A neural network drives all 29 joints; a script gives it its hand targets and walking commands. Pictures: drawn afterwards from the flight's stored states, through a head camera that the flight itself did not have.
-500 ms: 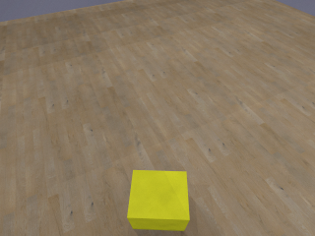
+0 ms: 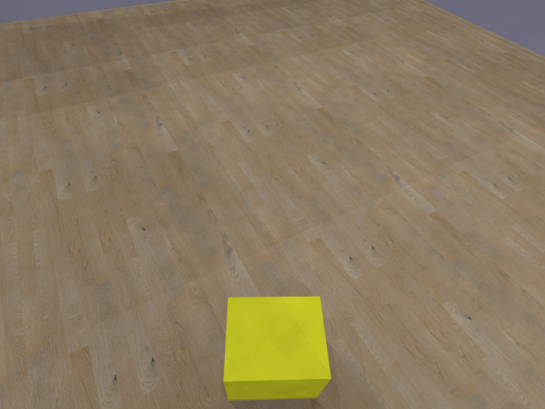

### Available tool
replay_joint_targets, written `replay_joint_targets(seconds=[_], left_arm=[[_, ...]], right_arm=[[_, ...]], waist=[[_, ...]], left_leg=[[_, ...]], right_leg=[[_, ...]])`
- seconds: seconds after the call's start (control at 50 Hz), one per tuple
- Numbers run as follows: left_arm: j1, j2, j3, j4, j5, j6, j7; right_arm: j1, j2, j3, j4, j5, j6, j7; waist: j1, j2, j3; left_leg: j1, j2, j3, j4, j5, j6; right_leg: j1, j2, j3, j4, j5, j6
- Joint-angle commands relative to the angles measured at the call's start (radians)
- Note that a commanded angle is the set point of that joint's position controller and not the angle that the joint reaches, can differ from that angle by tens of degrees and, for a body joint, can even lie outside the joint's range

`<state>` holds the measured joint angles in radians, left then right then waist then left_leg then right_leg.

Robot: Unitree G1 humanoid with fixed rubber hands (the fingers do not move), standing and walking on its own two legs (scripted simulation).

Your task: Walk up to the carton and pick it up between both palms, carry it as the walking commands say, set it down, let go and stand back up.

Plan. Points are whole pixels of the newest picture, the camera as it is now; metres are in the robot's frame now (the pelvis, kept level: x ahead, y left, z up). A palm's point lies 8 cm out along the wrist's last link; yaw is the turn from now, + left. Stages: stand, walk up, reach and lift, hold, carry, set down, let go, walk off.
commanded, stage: walk up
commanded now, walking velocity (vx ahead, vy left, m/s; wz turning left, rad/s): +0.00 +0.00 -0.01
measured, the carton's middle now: (273, 349) +0.41 -0.02 -0.64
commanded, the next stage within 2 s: stand in 0.38 s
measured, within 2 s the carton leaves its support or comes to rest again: neither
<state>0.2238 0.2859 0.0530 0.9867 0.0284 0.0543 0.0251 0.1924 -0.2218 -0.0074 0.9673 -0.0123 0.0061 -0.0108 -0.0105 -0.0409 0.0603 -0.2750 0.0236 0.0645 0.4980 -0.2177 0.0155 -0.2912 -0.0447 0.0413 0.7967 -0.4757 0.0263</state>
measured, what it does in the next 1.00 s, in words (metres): steps on the spot: right foot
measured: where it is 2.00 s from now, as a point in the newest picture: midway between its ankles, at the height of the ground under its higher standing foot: outside the picture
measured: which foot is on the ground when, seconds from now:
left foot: down 0.00-1.00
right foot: up 0.00-0.16, down 0.18-1.00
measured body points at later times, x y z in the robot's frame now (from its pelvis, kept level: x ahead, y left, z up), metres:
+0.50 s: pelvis -0.02 -0.02 +0.01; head -0.01 -0.02 +0.46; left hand -0.03 +0.21 -0.15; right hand +0.01 -0.26 -0.15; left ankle +0.03 +0.11 -0.74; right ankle -0.03 -0.12 -0.74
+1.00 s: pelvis -0.01 +0.00 -0.03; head +0.09 +0.00 +0.41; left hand +0.15 +0.21 -0.16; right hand +0.15 -0.25 -0.15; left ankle +0.03 +0.11 -0.74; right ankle -0.03 -0.13 -0.74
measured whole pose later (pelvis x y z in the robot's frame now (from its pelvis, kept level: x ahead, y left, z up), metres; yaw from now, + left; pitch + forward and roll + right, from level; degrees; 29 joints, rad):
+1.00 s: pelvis -0.01 +0.00 -0.03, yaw -2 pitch +13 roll +0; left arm 0.12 0.12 0.06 0.46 0.01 0.49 0.02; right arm 0.08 -0.25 -0.07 0.55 -0.05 0.44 0.11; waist 0.02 -0.01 -0.03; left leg -0.66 0.01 0.06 0.75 -0.30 0.02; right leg -0.58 -0.02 0.01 0.77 -0.41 0.01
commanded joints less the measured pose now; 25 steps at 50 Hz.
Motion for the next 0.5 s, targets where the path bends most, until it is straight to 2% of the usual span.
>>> replay_joint_targets(seconds=[0.0, 0.06, 0.1, 0.14, 0.16, 0.18, 0.2, 0.22, 0.26, 0.36, 0.38, 0.48], left_arm=[[0.105, 0.047, 0.001, 0.004, -0.003, 0.002, -0.003], [0.082, 0.021, -0.012, 0.0, -0.006, -0.007, 0.005], [0.109, 0.002, -0.02, 0.013, -0.008, -0.02, 0.009], [0.16, -0.009, -0.023, 0.039, -0.007, -0.038, 0.01], [0.177, -0.002, -0.02, 0.051, -0.004, -0.046, 0.009], [0.144, 0.026, -0.018, 0.051, 0.002, -0.05, 0.005], [0.103, 0.044, -0.022, 0.048, 0.007, -0.055, 0.003], [0.078, 0.043, -0.026, 0.043, 0.007, -0.059, 0.002], [0.064, 0.033, -0.028, 0.045, 0.0, -0.065, 0.001], [0.106, 0.009, -0.025, 0.08, -0.007, -0.074, 0.002], [0.117, -0.015, -0.034, 0.077, -0.013, -0.076, 0.004], [0.137, -0.03, -0.031, 0.093, -0.02, -0.076, 0.006]], right_arm=[[-0.055, -0.152, -0.025, -0.048, -0.003, -0.018, -0.011], [0.003, -0.152, -0.032, -0.015, -0.004, -0.011, -0.015], [0.013, -0.153, -0.038, 0.0, -0.001, -0.002, -0.015], [0.008, -0.142, -0.044, 0.007, 0.004, 0.008, -0.011], [0.008, -0.121, -0.045, 0.009, 0.005, 0.01, -0.007], [0.006, -0.087, -0.034, 0.008, 0.005, 0.013, -0.005], [0.005, -0.068, -0.03, 0.017, 0.001, 0.017, -0.005], [0.027, -0.061, -0.03, 0.03, -0.002, 0.017, -0.005], [0.053, -0.071, -0.033, 0.05, -0.005, 0.012, -0.004], [0.057, -0.056, -0.029, 0.076, -0.006, 0.001, -0.008], [0.07, -0.048, -0.027, 0.085, -0.005, 0.001, -0.009], [0.091, -0.037, -0.021, 0.113, -0.004, -0.005, -0.014]], waist=[[0.028, 0.199, -0.069], [0.009, 0.198, -0.066], [0.022, 0.189, -0.071], [0.047, 0.163, -0.071], [0.049, 0.125, -0.058], [0.041, 0.027, -0.017], [0.021, -0.047, 0.03], [0.006, -0.074, 0.052], [-0.005, -0.066, 0.059], [0.001, -0.021, 0.04], [0.0, -0.004, 0.045], [0.004, 0.025, 0.038]], left_leg=[[0.047, 0.219, -0.24, -0.238, 0.232, 0.085], [0.107, 0.223, -0.25, -0.244, 0.185, 0.097], [0.107, 0.217, -0.252, -0.232, 0.127, 0.091], [0.065, 0.191, -0.25, -0.226, 0.029, 0.062], [0.035, 0.166, -0.238, -0.216, -0.041, 0.045], [0.03, 0.1, -0.179, -0.195, -0.061, 0.011], [0.084, 0.046, -0.096, -0.13, -0.005, -0.011], [0.125, 0.034, -0.07, -0.106, 0.025, -0.018], [0.153, 0.044, -0.072, -0.112, 0.05, -0.016], [0.142, 0.065, -0.082, -0.133, 0.073, -0.017], [0.148, 0.057, -0.075, -0.137, 0.077, -0.016], [0.134, 0.07, -0.089, -0.17, 0.096, -0.018]], right_leg=[[0.011, 0.003, 0.003, 0.016, 0.022, -0.011], [0.015, 0.017, -0.016, -0.158, 0.037, -0.017], [0.065, 0.028, -0.035, -0.301, 0.12, -0.021], [0.149, 0.015, -0.049, -0.448, 0.235, -0.024], [0.175, -0.028, -0.016, -0.482, 0.254, -0.032], [0.104, -0.068, 0.069, -0.525, 0.185, -0.051], [0.008, -0.102, 0.127, -0.577, 0.103, -0.066], [-0.046, -0.118, 0.143, -0.6, 0.061, -0.071], [-0.068, -0.104, 0.128, -0.599, 0.058, -0.063], [-0.013, -0.081, 0.085, -0.565, 0.129, -0.057], [-0.002, -0.071, 0.086, -0.576, 0.138, -0.068], [0.05, -0.055, 0.05, -0.546, 0.204, -0.062]])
